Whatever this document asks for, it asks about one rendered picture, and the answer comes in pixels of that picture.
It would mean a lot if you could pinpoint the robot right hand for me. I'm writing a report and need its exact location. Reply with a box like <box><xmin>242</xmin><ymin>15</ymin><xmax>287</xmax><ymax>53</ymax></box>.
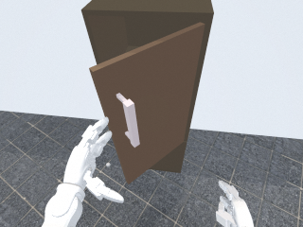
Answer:
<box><xmin>216</xmin><ymin>180</ymin><xmax>254</xmax><ymax>227</ymax></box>

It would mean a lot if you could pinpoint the robot left hand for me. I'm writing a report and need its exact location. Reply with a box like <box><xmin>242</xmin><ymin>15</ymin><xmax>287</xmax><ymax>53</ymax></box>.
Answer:
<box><xmin>63</xmin><ymin>116</ymin><xmax>124</xmax><ymax>203</ymax></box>

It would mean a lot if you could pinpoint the left robot forearm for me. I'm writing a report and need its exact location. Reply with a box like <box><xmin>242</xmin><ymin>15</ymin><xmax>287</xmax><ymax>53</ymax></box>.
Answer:
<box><xmin>42</xmin><ymin>183</ymin><xmax>85</xmax><ymax>227</ymax></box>

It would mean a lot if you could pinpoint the handle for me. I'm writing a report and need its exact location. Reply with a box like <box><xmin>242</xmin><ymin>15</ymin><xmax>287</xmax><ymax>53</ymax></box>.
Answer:
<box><xmin>116</xmin><ymin>93</ymin><xmax>140</xmax><ymax>148</ymax></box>

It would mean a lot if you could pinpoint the cupboard door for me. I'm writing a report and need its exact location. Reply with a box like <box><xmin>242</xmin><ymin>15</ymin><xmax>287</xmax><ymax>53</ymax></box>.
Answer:
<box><xmin>89</xmin><ymin>22</ymin><xmax>205</xmax><ymax>184</ymax></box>

